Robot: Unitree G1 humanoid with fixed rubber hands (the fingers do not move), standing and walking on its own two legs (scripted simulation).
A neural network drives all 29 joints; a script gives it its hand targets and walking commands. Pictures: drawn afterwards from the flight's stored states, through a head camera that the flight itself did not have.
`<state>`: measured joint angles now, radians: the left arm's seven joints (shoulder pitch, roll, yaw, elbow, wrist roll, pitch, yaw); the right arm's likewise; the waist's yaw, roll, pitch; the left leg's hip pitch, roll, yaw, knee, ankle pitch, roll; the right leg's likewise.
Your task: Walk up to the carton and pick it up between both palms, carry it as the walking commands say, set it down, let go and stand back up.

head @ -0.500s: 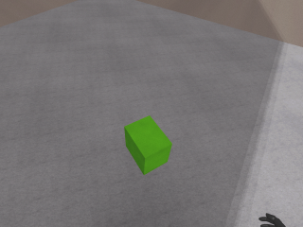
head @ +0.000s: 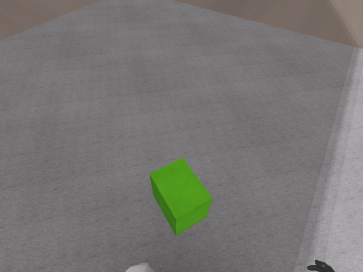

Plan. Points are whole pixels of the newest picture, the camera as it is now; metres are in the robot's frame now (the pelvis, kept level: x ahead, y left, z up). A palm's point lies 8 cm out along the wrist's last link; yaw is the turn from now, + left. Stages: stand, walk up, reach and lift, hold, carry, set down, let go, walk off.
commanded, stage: walk up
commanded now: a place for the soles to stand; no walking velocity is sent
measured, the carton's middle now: (179, 196) +0.59 +0.03 -0.63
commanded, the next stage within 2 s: none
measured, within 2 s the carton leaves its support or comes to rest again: neither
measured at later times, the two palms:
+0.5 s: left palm (43, 245) +0.19 +0.33 -0.08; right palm (326, 270) +0.18 -0.31 -0.09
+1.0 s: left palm (63, 225) +0.23 +0.29 -0.07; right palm out of the picture +0.10 -0.45 -0.04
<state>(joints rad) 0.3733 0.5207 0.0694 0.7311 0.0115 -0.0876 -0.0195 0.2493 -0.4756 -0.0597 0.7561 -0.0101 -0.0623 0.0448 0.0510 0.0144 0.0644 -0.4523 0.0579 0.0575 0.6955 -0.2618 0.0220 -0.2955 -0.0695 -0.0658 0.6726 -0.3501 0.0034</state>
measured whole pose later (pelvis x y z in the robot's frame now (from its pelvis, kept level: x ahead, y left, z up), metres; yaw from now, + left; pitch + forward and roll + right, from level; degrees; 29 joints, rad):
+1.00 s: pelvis +0.07 -0.06 +0.00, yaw +5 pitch +0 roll +1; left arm 0.06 0.52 0.14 0.72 0.08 0.09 -0.13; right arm 0.38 -0.54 -0.11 0.93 -0.04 -0.09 -0.09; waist -0.05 -0.09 0.09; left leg -0.33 0.06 -0.07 0.55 -0.23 -0.04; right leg -0.50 -0.09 0.07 0.88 -0.43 -0.01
